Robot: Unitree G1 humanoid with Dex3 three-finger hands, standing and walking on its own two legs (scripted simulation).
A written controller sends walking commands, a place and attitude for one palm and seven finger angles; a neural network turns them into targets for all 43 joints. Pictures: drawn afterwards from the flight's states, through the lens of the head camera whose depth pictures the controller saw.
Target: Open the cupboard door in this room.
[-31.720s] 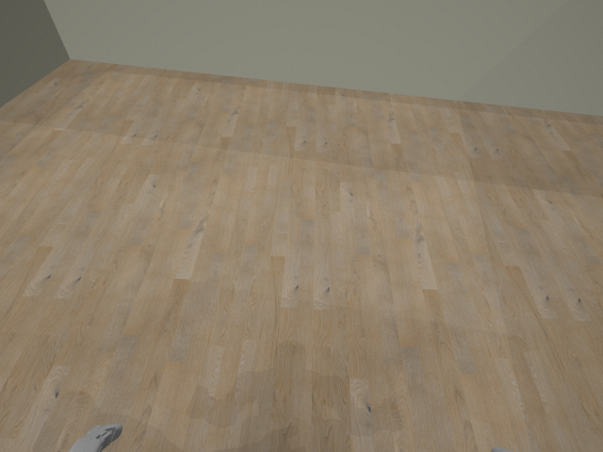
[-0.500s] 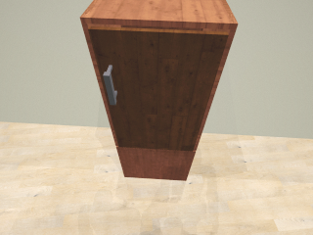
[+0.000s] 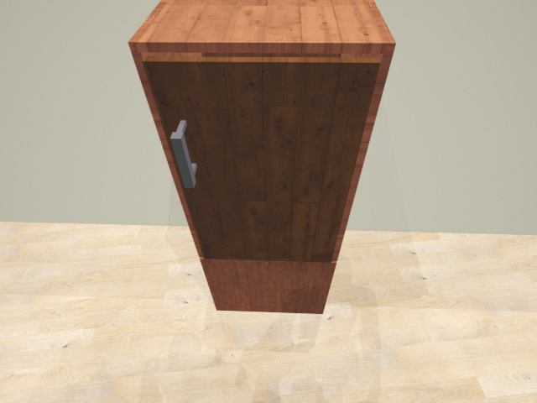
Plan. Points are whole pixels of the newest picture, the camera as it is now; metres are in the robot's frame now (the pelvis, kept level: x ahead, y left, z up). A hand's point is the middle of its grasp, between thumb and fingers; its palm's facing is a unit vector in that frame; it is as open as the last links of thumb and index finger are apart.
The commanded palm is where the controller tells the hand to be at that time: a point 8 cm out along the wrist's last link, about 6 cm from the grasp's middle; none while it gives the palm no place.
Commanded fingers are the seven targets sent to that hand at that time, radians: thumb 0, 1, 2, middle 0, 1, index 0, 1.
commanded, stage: raise the hand with hooked fingers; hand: left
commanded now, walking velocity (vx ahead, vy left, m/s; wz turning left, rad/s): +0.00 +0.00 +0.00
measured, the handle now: (186, 154) +0.53 +0.19 +0.07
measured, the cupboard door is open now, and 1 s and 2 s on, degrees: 0 0 0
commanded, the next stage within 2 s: none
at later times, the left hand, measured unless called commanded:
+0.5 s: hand out of the picture +0.13 +0.19 -0.05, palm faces +0.13 -0.99 +0.00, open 8.9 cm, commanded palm +0.13 +0.25 -0.02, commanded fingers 0.00 0.32 0.65 -0.24 -0.68 -0.24 -0.68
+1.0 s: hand (99, 340) +0.20 +0.24 +0.03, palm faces +0.07 -0.99 -0.08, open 12.0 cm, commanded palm +0.17 +0.30 +0.03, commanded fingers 0.00 -0.27 0.40 -0.28 -1.05 -0.28 -1.05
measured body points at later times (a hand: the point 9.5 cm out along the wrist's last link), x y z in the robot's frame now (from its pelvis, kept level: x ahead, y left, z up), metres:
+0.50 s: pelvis -0.04 -0.02 -0.07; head +0.00 +0.00 +0.38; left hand +0.11 +0.25 -0.05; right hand +0.21 -0.26 -0.08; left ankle -0.02 +0.09 -0.74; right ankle -0.01 -0.10 -0.74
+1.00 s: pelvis -0.03 +0.01 -0.04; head +0.01 +0.01 +0.40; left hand +0.19 +0.30 +0.03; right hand +0.11 -0.25 -0.13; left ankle -0.02 +0.09 -0.74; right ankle -0.01 -0.10 -0.74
